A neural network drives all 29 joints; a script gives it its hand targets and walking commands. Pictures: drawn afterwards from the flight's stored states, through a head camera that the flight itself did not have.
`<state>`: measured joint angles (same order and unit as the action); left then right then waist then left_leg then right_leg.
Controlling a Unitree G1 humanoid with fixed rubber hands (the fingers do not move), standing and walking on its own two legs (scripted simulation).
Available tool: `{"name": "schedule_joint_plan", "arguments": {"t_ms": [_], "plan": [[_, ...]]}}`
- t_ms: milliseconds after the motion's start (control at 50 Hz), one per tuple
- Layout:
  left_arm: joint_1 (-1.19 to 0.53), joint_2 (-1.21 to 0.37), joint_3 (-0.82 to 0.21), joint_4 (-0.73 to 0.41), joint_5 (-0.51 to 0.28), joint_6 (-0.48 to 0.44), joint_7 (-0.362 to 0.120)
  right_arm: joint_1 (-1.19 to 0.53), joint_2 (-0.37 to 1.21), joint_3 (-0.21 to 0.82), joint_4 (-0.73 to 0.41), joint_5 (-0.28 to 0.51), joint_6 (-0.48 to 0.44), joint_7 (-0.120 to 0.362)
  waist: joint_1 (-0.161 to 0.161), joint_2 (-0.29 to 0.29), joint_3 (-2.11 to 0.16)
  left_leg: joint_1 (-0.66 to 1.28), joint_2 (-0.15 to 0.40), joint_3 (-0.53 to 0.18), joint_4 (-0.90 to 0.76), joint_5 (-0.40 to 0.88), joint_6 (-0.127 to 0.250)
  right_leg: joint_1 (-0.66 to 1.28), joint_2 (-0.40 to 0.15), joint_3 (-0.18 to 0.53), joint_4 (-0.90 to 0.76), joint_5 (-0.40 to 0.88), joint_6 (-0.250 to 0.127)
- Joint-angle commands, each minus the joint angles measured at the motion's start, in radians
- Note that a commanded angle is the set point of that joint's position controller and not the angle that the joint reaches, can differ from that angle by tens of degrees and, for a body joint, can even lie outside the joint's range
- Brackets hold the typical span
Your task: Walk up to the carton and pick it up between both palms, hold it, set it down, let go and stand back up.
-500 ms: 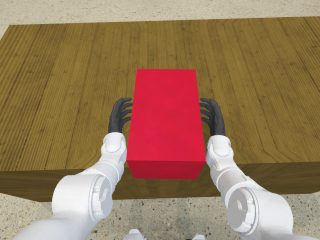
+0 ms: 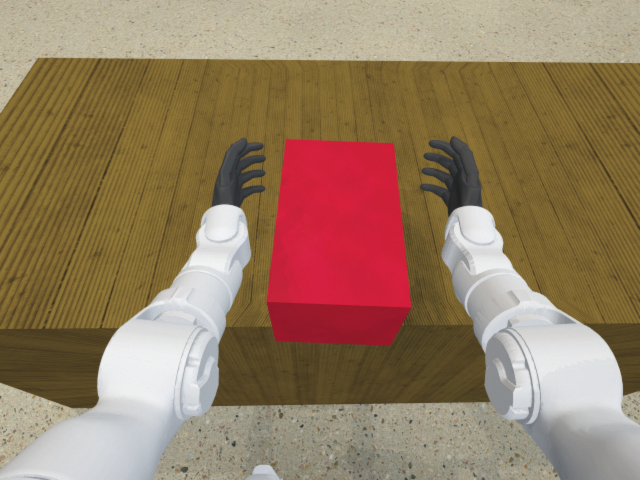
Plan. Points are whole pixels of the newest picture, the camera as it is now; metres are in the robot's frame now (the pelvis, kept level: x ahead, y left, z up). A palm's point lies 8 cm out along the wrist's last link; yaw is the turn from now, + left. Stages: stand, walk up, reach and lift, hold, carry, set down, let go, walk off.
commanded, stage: set down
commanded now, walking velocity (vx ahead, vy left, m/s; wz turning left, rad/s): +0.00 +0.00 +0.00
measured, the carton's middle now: (336, 239) +0.47 +0.02 -0.04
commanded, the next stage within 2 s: none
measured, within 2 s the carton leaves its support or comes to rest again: neither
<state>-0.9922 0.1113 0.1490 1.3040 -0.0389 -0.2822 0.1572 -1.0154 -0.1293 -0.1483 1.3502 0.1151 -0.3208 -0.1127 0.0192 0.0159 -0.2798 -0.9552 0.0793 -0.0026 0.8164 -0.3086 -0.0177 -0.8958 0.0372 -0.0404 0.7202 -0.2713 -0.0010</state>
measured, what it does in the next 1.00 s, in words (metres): stands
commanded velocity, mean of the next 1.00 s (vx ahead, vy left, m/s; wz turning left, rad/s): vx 0.00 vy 0.00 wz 0.00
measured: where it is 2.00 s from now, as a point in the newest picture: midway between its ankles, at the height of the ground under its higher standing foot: outside the picture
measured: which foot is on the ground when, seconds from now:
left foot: down 0.00-1.00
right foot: down 0.00-1.00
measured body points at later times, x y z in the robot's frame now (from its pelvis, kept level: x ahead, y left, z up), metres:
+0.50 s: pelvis -0.02 -0.01 +0.03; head +0.02 +0.01 +0.48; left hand +0.43 +0.18 +0.13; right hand +0.44 -0.16 +0.13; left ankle +0.02 +0.12 -0.70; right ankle +0.02 -0.12 -0.70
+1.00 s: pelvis +0.00 -0.02 +0.03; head +0.06 +0.00 +0.48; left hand +0.35 +0.19 +0.02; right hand +0.35 -0.17 +0.02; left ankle +0.02 +0.12 -0.70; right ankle +0.02 -0.12 -0.70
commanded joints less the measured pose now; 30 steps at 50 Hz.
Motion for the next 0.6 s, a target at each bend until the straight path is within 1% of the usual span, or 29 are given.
{"name": "schedule_joint_plan", "arguments": {"t_ms": [0,20,40,60,80,100,120,140,160,180,200,220,240,260,280,300,320,340,360,380,400,420,440,460,480,500,520,540,580], "plan": [[-0.454,0.126,-0.015,-0.18,-0.009,0.013,-0.006,-0.459,-0.144,0.016,-0.173,0.031,0.024,0.014,-0.012,0.048,-0.727,0.574,-0.057,0.022,-0.074,0.524,-0.075,0.337,0.039,-0.004,-0.1,0.383,0.001],[-0.461,0.106,-0.023,-0.21,-0.019,0.023,-0.005,-0.465,-0.131,0.017,-0.191,0.035,0.037,0.02,-0.012,0.053,-0.729,0.585,-0.054,0.016,-0.083,0.525,-0.073,0.321,0.038,-0.004,-0.109,0.367,-0.001],[-0.451,0.127,-0.019,-0.247,-0.021,0.043,-0.004,-0.461,-0.158,0.022,-0.232,0.043,0.051,0.026,-0.007,0.053,-0.757,0.619,-0.053,0.015,-0.091,0.552,-0.071,0.333,0.04,-0.003,-0.122,0.389,0.0],[-0.437,0.117,-0.02,-0.214,-0.016,0.06,-0.01,-0.446,-0.137,0.024,-0.218,0.039,0.074,0.032,-0.017,0.04,-0.709,0.61,-0.052,0.009,-0.103,0.521,-0.062,0.329,0.035,0.002,-0.136,0.358,-0.001],[-0.463,0.167,-0.012,-0.279,-0.03,0.08,-0.011,-0.465,-0.191,0.021,-0.29,0.05,0.088,0.034,-0.009,0.039,-0.758,0.623,-0.054,0.014,-0.121,0.518,-0.062,0.367,0.037,0.004,-0.147,0.373,0.004],[-0.429,0.159,-0.031,-0.26,-0.037,0.097,-0.015,-0.428,-0.177,0.036,-0.278,0.066,0.109,0.038,-0.017,0.034,-0.717,0.612,-0.053,0.009,-0.132,0.516,-0.058,0.39,0.036,0.01,-0.154,0.379,0.003],[-0.473,0.186,-0.036,-0.335,-0.056,0.112,-0.013,-0.456,-0.223,0.03,-0.331,0.082,0.119,0.04,-0.016,0.044,-0.763,0.635,-0.05,0.01,-0.143,0.527,-0.063,0.411,0.037,0.009,-0.163,0.395,0.005],[-0.473,0.165,-0.055,-0.279,-0.062,0.126,-0.017,-0.453,-0.196,0.033,-0.286,0.077,0.144,0.043,-0.025,0.042,-0.695,0.617,-0.049,0.006,-0.155,0.472,-0.056,0.396,0.033,0.006,-0.172,0.338,0.003],[-0.491,0.179,-0.058,-0.331,-0.077,0.139,-0.016,-0.468,-0.221,0.032,-0.342,0.09,0.156,0.046,-0.017,0.051,-0.721,0.638,-0.048,0.003,-0.172,0.456,-0.057,0.405,0.033,0.01,-0.184,0.327,0.004],[-0.515,0.198,-0.074,-0.357,-0.092,0.156,-0.014,-0.473,-0.237,0.03,-0.376,0.098,0.174,0.047,-0.02,0.058,-0.741,0.651,-0.048,0.006,-0.182,0.446,-0.056,0.423,0.034,0.008,-0.194,0.33,0.004],[-0.497,0.186,-0.079,-0.277,-0.094,0.171,-0.02,-0.464,-0.21,0.042,-0.337,0.099,0.203,0.048,-0.024,0.03,-0.656,0.631,-0.046,0.0,-0.2,0.379,-0.043,0.418,0.027,0.009,-0.203,0.275,0.004],[-0.533,0.206,-0.087,-0.328,-0.115,0.181,-0.018,-0.49,-0.232,0.037,-0.395,0.111,0.215,0.048,-0.014,0.041,-0.69,0.633,-0.047,0.001,-0.219,0.35,-0.041,0.431,0.026,0.011,-0.212,0.261,0.007],[-0.487,0.194,-0.108,-0.312,-0.127,0.191,-0.018,-0.441,-0.222,0.056,-0.397,0.119,0.229,0.048,-0.02,0.045,-0.676,0.634,-0.046,0.001,-0.23,0.351,-0.038,0.46,0.025,0.012,-0.218,0.275,0.003],[-0.48,0.177,-0.122,-0.275,-0.132,0.195,-0.025,-0.431,-0.202,0.057,-0.37,0.115,0.244,0.046,-0.031,0.043,-0.632,0.625,-0.045,-0.005,-0.236,0.329,-0.033,0.456,0.02,0.013,-0.223,0.25,-0.001],[-0.508,0.198,-0.111,-0.325,-0.143,0.197,-0.027,-0.449,-0.225,0.049,-0.432,0.122,0.247,0.044,-0.023,0.046,-0.657,0.634,-0.048,-0.003,-0.248,0.313,-0.032,0.467,0.019,0.013,-0.229,0.243,0.002],[-0.509,0.186,-0.135,-0.24,-0.146,0.201,-0.032,-0.442,-0.199,0.05,-0.37,0.116,0.265,0.041,-0.039,0.045,-0.576,0.605,-0.046,-0.005,-0.262,0.247,-0.027,0.456,0.012,0.013,-0.241,0.184,-0.002],[-0.524,0.207,-0.13,-0.244,-0.158,0.199,-0.033,-0.455,-0.221,0.048,-0.389,0.119,0.272,0.04,-0.03,0.032,-0.563,0.599,-0.045,-0.011,-0.277,0.198,-0.022,0.46,0.011,0.016,-0.244,0.148,-0.001],[-0.472,0.191,-0.134,-0.243,-0.159,0.195,-0.036,-0.399,-0.207,0.062,-0.393,0.127,0.272,0.04,-0.029,0.032,-0.537,0.594,-0.048,-0.012,-0.284,0.203,-0.017,0.48,0.007,0.019,-0.245,0.165,-0.001],[-0.43,0.176,-0.132,-0.221,-0.147,0.188,-0.042,-0.353,-0.185,0.073,-0.37,0.127,0.271,0.04,-0.03,0.02,-0.508,0.6,-0.047,-0.018,-0.29,0.204,-0.015,0.499,0.003,0.021,-0.248,0.172,-0.001],[-0.441,0.191,-0.129,-0.195,-0.14,0.182,-0.05,-0.365,-0.19,0.074,-0.359,0.13,0.268,0.038,-0.027,0.023,-0.479,0.594,-0.05,-0.012,-0.299,0.197,-0.012,0.506,-0.002,0.024,-0.256,0.16,-0.001],[-0.44,0.171,-0.129,-0.136,-0.132,0.167,-0.058,-0.365,-0.152,0.072,-0.33,0.116,0.267,0.036,-0.031,0.015,-0.421,0.56,-0.052,-0.012,-0.309,0.14,-0.006,0.493,-0.008,0.022,-0.261,0.1,-0.001],[-0.365,0.164,-0.119,-0.142,-0.123,0.148,-0.063,-0.292,-0.151,0.075,-0.334,0.11,0.246,0.035,-0.024,-0.002,-0.401,0.568,-0.054,-0.009,-0.32,0.138,-0.004,0.519,-0.011,0.024,-0.267,0.107,0.0],[-0.393,0.152,-0.118,-0.116,-0.116,0.12,-0.071,-0.313,-0.11,0.065,-0.319,0.095,0.231,0.031,-0.032,-0.005,-0.36,0.533,-0.059,-0.007,-0.323,0.108,0.004,0.503,-0.018,0.025,-0.267,0.073,0.001],[-0.355,0.146,-0.103,-0.112,-0.1,0.094,-0.072,-0.278,-0.105,0.059,-0.318,0.079,0.203,0.028,-0.022,-0.004,-0.358,0.533,-0.062,-0.002,-0.325,0.114,0.0,0.521,-0.02,0.022,-0.261,0.078,0.0],[-0.389,0.149,-0.102,-0.125,-0.091,0.068,-0.07,-0.295,-0.096,0.04,-0.324,0.064,0.184,0.027,-0.028,0.007,-0.367,0.525,-0.059,0.002,-0.326,0.103,-0.002,0.51,-0.02,0.017,-0.256,0.061,-0.001],[-0.326,0.139,-0.098,-0.121,-0.084,0.047,-0.069,-0.236,-0.092,0.048,-0.319,0.059,0.161,0.026,-0.031,0.002,-0.356,0.542,-0.058,0.001,-0.323,0.117,-0.004,0.518,-0.02,0.015,-0.253,0.083,-0.002],[-0.31,0.129,-0.085,-0.131,-0.069,0.028,-0.071,-0.213,-0.077,0.042,-0.323,0.049,0.139,0.022,-0.033,0.005,-0.356,0.542,-0.063,0.006,-0.313,0.137,-0.004,0.526,-0.019,0.017,-0.246,0.101,-0.003],[-0.249,0.125,-0.07,-0.17,-0.053,0.013,-0.071,-0.153,-0.078,0.047,-0.356,0.045,0.111,0.016,-0.032,0.006,-0.388,0.559,-0.066,0.009,-0.304,0.185,-0.009,0.563,-0.018,0.021,-0.244,0.155,-0.003],[-0.28,0.144,-0.038,-0.218,-0.026,-0.013,-0.071,-0.175,-0.06,0.023,-0.39,0.017,0.079,0.002,-0.03,0.011,-0.404,0.54,-0.076,0.023,-0.294,0.19,-0.007,0.574,-0.02,0.022,-0.229,0.165,0.002]]}}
